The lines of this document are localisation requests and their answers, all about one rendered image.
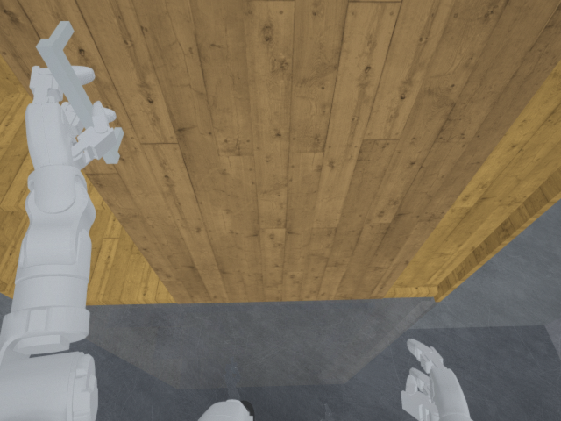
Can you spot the right robot hand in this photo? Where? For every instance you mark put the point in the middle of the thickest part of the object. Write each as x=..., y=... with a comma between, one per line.
x=440, y=395

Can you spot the handle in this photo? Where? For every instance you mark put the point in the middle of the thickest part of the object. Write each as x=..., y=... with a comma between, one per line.
x=51, y=51

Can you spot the left robot thigh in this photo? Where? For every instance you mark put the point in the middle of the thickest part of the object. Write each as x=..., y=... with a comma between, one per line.
x=226, y=411

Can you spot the robot left shin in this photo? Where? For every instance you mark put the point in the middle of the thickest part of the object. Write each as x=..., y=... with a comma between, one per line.
x=232, y=400

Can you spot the left robot upper arm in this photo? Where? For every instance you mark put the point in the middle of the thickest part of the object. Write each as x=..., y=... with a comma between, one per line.
x=58, y=387

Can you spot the left robot hand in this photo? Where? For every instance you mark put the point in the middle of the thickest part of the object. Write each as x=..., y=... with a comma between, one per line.
x=51, y=129

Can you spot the wardrobe door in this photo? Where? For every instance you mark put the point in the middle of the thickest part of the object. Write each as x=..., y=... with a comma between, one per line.
x=292, y=150
x=527, y=155

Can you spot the left robot forearm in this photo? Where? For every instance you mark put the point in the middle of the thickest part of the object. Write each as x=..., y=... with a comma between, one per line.
x=48, y=309

